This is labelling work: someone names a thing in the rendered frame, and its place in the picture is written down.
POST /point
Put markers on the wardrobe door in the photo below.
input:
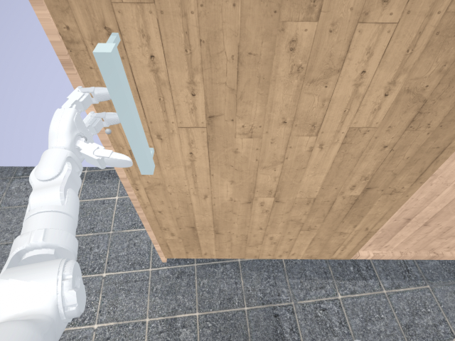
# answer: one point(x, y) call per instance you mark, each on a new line
point(426, 222)
point(282, 129)

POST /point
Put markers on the handle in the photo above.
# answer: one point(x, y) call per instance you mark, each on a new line
point(112, 70)

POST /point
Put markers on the robot left hand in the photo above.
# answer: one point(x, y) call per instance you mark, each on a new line
point(67, 129)

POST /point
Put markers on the left robot upper arm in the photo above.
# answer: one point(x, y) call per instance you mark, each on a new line
point(37, 301)

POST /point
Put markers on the robot left forearm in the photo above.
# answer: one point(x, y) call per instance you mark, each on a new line
point(51, 218)

